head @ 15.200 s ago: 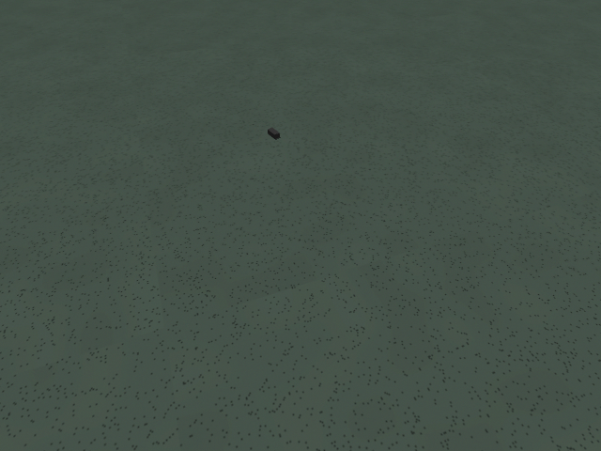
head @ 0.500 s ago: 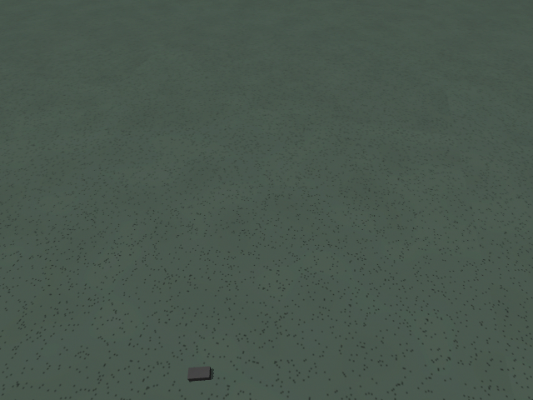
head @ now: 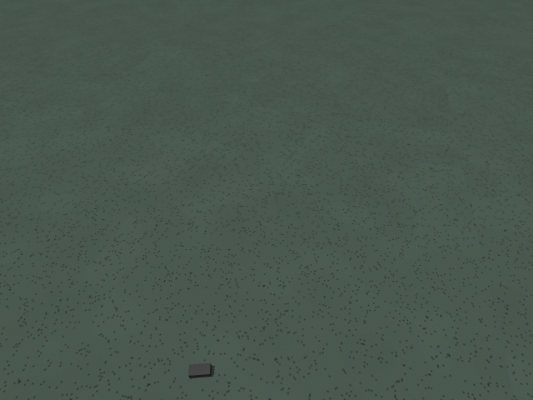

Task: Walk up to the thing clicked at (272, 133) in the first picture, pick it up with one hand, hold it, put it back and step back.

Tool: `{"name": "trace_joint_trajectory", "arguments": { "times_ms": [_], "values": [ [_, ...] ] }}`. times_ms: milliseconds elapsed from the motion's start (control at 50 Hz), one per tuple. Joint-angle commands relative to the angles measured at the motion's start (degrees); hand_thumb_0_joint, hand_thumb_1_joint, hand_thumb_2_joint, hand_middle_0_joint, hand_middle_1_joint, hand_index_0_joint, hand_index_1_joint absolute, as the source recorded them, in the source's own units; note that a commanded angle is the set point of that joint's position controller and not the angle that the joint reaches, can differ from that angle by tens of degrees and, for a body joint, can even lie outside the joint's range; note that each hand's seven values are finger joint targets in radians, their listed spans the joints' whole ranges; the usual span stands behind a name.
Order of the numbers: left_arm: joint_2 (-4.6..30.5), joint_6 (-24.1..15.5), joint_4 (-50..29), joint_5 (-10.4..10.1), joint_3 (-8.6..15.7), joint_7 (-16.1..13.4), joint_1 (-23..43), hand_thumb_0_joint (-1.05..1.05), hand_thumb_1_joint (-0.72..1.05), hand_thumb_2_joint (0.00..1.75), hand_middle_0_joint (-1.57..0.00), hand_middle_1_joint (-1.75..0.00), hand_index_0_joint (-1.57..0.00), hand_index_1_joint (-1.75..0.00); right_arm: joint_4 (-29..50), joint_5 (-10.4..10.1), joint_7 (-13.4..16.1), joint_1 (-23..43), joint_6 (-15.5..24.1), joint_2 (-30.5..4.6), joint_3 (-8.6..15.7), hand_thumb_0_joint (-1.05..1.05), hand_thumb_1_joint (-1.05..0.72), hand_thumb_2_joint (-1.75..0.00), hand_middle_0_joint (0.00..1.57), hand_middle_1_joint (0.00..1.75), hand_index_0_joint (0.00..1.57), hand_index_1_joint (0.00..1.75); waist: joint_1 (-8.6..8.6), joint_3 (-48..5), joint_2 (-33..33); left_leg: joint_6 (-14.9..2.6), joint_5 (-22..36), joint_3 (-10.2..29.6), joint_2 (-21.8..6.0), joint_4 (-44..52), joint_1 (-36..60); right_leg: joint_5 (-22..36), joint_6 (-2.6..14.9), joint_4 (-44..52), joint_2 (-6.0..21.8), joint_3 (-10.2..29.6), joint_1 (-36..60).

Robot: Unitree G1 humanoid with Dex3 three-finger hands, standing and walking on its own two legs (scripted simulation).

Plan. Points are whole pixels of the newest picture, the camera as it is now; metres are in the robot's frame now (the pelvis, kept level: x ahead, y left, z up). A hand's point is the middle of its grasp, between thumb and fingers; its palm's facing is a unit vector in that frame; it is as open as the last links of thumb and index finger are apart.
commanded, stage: stand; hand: left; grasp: from above
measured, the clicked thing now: (200, 370) +0.39 +0.26 -0.77
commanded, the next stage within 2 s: rise first in 0.66 s
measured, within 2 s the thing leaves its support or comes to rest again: neither
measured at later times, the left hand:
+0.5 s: hand out of the picture +0.07 +0.25 -0.16, palm faces -0.03 -0.94 -0.34, open 7.4 cm
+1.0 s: hand out of the picture +0.14 +0.25 -0.17, palm faces -0.03 -0.94 -0.33, open 8.8 cm
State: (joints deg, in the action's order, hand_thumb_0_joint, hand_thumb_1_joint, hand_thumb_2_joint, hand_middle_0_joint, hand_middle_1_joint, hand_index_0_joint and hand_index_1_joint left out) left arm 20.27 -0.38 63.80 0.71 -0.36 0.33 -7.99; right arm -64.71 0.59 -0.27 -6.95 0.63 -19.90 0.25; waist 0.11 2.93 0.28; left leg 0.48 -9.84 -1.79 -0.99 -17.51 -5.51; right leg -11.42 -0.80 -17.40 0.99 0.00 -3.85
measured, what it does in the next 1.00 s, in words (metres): stands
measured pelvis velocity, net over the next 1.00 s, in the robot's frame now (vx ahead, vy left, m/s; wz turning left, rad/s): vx -0.02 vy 0.00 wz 0.01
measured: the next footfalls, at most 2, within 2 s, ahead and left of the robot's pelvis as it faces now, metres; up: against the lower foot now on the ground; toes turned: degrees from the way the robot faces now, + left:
none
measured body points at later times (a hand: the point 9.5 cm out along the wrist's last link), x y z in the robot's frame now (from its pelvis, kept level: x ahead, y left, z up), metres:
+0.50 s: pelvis +0.00 +0.00 +0.00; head +0.01 +0.00 +0.45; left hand +0.07 +0.30 -0.13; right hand +0.07 -0.30 -0.13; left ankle +0.00 +0.12 -0.75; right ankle -0.02 -0.13 -0.75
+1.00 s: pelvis -0.02 +0.00 -0.02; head +0.05 +0.01 +0.42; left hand +0.15 +0.30 -0.15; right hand +0.09 -0.27 -0.14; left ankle +0.00 +0.12 -0.75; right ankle -0.02 -0.13 -0.75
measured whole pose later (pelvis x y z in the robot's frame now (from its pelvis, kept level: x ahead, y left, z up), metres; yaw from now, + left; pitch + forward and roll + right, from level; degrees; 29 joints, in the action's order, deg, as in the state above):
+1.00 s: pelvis -0.02 +0.00 -0.02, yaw +1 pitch +7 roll +0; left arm 19.9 -1.1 60.5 6.3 7.5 2.2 3.4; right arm -46.5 -1.5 1.3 -11.8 2.9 -14.6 1.2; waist -1.3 0.6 1.2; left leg 0.3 -15.7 -0.7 -1.3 -34.5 -25.4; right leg -17.3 -0.7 -33.9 0.9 -0.7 -23.2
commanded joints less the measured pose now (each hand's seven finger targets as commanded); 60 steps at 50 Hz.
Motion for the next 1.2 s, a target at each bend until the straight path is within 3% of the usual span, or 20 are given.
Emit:
{"name": "trace_joint_trajectory", "arguments": {
  "times_ms": [0,120,360,500,680,720,740,760,780,800,820,860,900,920,960,1020,1040,1080,1120,1180],
  "values": [
    [12.26,-1.3,-3.65,-0.12,2.52,-0.91,1.91,0.0,0.9,0.9,-0.2,-0.3,-0.2,-0.3,3.46,-0.01,0.77,2.12,1.21,-12.43,2.31,0.0,-0.9,-0.9,0.2,0.3,0.2,0.3,-0.16,-3.91,-0.74,-1.73,8.8,5.51,-7.22,2.0,2.32,9.16,2.15,2.6,7.0,4.92,-1.84],
    [12.09,-1.45,-3.58,-0.14,2.37,-1.04,1.65,0.0,0.9,0.9,-0.2,-0.3,-0.2,-0.3,3.37,-0.12,0.82,2.17,1.22,-12.51,2.35,0.0,-0.9,-0.9,0.2,0.3,0.2,0.3,-0.17,-4.18,-0.11,-1.67,11.75,5.58,-7.42,1.31,3.21,11.56,1.98,2.23,6.92,4.52,-1.83],
    [12.27,-1.32,-3.62,-0.1,2.45,-1.01,1.97,0.0,0.9,0.9,-0.2,-0.3,-0.2,-0.3,3.41,-0.02,0.7,1.8,1.06,-12.28,2.27,0.0,-0.9,-0.9,0.2,0.3,0.2,0.3,-0.35,-2.59,-0.18,-1.5,8.18,5.56,-6.99,2.44,0.89,8.18,1.98,2.92,6.83,4.54,-1.93],
    [12.39,-1.5,-3.82,-0.09,2.43,-1.09,2.04,0.0,0.9,0.9,-0.2,-0.3,-0.2,-0.3,3.65,-0.05,0.72,2.29,1.15,-12.47,2.34,0.0,-0.9,-0.9,0.2,0.3,0.2,0.3,-0.3,-4.56,-0.63,-1.68,11.06,5.57,-7.35,1.39,2.63,11.46,2.02,2.32,7.11,4.5,-0.98],
    [12.09,-1.34,-3.57,-0.13,2.27,-1.0,1.86,0.0,0.9,0.9,-0.2,-0.3,-0.2,-0.3,3.19,-0.05,0.77,2.01,1.15,-12.41,2.16,0.0,-0.9,-0.9,0.2,0.3,0.2,0.3,-0.26,-2.74,-0.78,-1.42,9.29,5.53,-7.09,2.05,1.2,9.44,1.86,2.91,6.88,4.61,-1.89],
    [12.15,-1.36,-3.75,-0.1,2.32,-1.06,1.98,0.0,0.9,0.9,-0.2,-0.3,-0.2,-0.3,3.39,-0.03,0.79,2.18,1.13,-12.46,2.26,0.0,-0.9,-0.9,0.2,0.3,0.2,0.3,-0.29,-4.35,-0.56,-1.57,10.58,5.46,-7.35,1.47,2.47,10.93,2.02,2.38,7.11,4.57,-1.36],
    [12.02,-1.33,-3.68,0.0,2.28,-1.07,1.86,0.0,0.84,0.91,-0.26,-0.28,-0.24,-0.31,3.45,-0.01,0.77,1.87,1.1,-12.42,2.23,0.0,-0.92,-0.91,0.2,0.3,0.2,0.3,-0.32,-3.9,-0.56,-1.72,9.67,5.37,-7.23,1.59,1.53,10.47,1.88,2.53,7.05,4.4,-1.25],
    [2.22,-6.58,-23.78,-3.09,2.36,-1.97,21.96,0.0,0.76,0.91,-0.31,-0.36,-0.26,-0.39,19.32,-4.34,1.89,1.11,4.02,-2.83,-0.6,0.0,-0.98,-0.92,0.2,0.3,0.2,0.3,-7.12,0.74,-1.91,-1.29,0.37,-0.89,0.9,-2.37,-6.97,4.84,1.22,-1.82,-0.96,-0.37,-14.95],
    [5.41,-5.98,-19.0,-2.96,3.49,-2.35,27.62,0.0,0.68,0.9,-0.31,-0.44,-0.26,-0.47,16.63,-4.38,2.43,-1.5,3.94,-4.45,-0.21,0.0,-0.93,-0.91,0.2,0.3,0.2,0.3,-4.99,-1.23,1.06,-1.52,-0.62,-0.82,0.99,-3.12,-6.46,2.9,1.01,-1.8,-0.63,-0.97,-11.51],
    [9.0,-3.59,-8.95,-1.89,6.25,-2.47,18.43,0.0,0.6,0.92,-0.29,-0.48,-0.24,-0.53,15.9,-4.15,2.77,-3.27,3.39,-6.12,0.62,0.0,-0.92,-0.91,0.2,0.3,0.2,0.3,-4.3,-1.28,1.68,-1.49,-2.25,-0.74,1.3,-4.12,-7.63,0.44,1.52,-2.48,-1.05,-1.54,-12.44],
    [9.75,-2.55,-4.97,-1.09,7.32,-1.67,14.04,0.0,0.52,0.88,-0.3,-0.53,-0.26,-0.57,17.27,-3.95,2.68,-3.91,2.67,-6.46,1.4,0.0,-0.91,-0.9,0.2,0.3,0.2,0.3,-2.37,-1.04,1.32,-1.41,-1.21,-1.23,1.01,-6.19,-10.16,0.55,1.64,-4.61,-1.34,-1.74,-13.81],
    [14.63,-3.13,-8.06,1.19,9.79,-0.73,19.27,0.0,0.36,0.86,-0.29,-0.66,-0.27,-0.68,19.08,-3.32,3.38,-6.17,3.13,-6.53,3.04,0.0,-0.92,-0.9,0.2,0.3,0.2,0.3,-1.79,-9.7,0.08,-1.35,2.61,-0.47,0.99,-9.89,-9.73,4.48,1.79,-8.79,-1.24,-1.49,-14.03],
    [13.14,-2.09,-2.86,5.21,11.07,0.98,9.79,0.0,0.2,0.81,-0.27,-0.79,-0.28,-0.78,20.92,-2.02,2.71,-8.66,3.68,-6.01,4.37,0.0,-0.93,-0.9,0.2,0.3,0.2,0.3,-1.28,-14.48,0.5,-1.19,6.3,-0.05,1.54,-15.31,-13.16,7.79,1.77,-13.51,-1.04,-1.62,-15.1],
    [12.85,-1.65,-2.7,6.85,11.62,1.63,5.94,0.0,0.12,0.81,-0.27,-0.81,-0.28,-0.8,22.23,-1.71,2.28,-8.71,3.73,-5.72,4.89,0.0,-0.91,-0.9,0.2,0.3,0.2,0.3,0.64,-16.56,-0.2,-1.09,7.52,-0.11,1.88,-16.93,-14.72,8.43,1.97,-15.37,-0.92,-1.61,-14.86],
    [12.55,-0.77,-9.09,8.26,12.29,1.51,5.83,0.0,-0.04,0.79,-0.29,-0.83,-0.3,-0.82,25.6,-1.82,2.09,-8.18,3.79,-5.17,5.3,0.0,-0.91,-0.9,0.2,0.3,0.2,0.3,1.98,-20.05,-3.6,-0.54,8.87,-0.2,2.15,-17.2,-13.81,8.66,2.19,-16.58,-1.17,-1.51,-14.81],
    [8.44,2.81,-10.89,9.51,9.97,0.43,5.57,0.0,-0.28,0.8,-0.31,-0.83,-0.3,-0.83,29.52,-2.29,1.71,-5.86,3.77,-4.7,4.82,0.0,-0.91,-0.9,0.2,0.3,0.2,0.3,0.6,-14.34,-3.24,-0.14,3.67,0.76,1.41,-18.07,-18.21,2.27,2.4,-17.54,-1.8,-2.41,-20.55],
    [9.08,3.66,-12.67,9.75,10.36,0.0,7.12,0.0,-0.34,0.81,-0.31,-0.82,-0.3,-0.83,30.77,-2.29,1.52,-5.12,3.91,-4.78,4.99,0.0,-0.91,-0.9,0.2,0.3,0.2,0.3,0.35,-13.43,-2.13,-0.17,2.0,1.22,0.95,-18.87,-20.16,0.42,2.33,-18.44,-1.99,-2.71,-22.29],
    [10.1,4.93,-15.4,10.43,11.14,-0.71,7.25,0.0,-0.38,0.8,-0.32,-0.82,-0.3,-0.84,32.6,-2.34,1.42,-4.8,4.34,-4.32,5.11,0.0,-0.91,-0.9,0.2,0.3,0.2,0.3,0.49,-14.49,-2.38,-0.26,0.02,1.2,0.86,-21.35,-22.37,-1.86,2.32,-20.59,-2.01,-2.7,-24.95],
    [8.55,5.47,-17.31,10.68,10.78,-0.96,6.45,0.0,-0.37,0.79,-0.31,-0.85,-0.3,-0.85,33.62,-2.14,1.23,-5.61,5.2,-3.93,5.11,0.0,-0.9,-0.9,0.2,0.3,0.2,0.3,-0.36,-14.22,-0.27,-0.57,-2.13,1.43,0.75,-23.86,-25.05,-3.76,2.09,-22.9,-2.13,-2.82,-27.59],
    [10.31,4.49,-24.01,11.61,12.47,-1.26,6.33,0.0,-0.36,0.77,-0.32,-0.85,-0.32,-0.85,34.41,-1.76,1.41,-6.8,6.55,-3.42,5.57,0.0,-0.91,-0.9,0.2,0.3,0.2,0.3,-0.59,-19.15,-1.36,-0.8,-0.28,1.51,0.56,-29.6,-27.05,-1.82,1.85,-28.61,-1.85,-2.26,-31.27]
  ]
}}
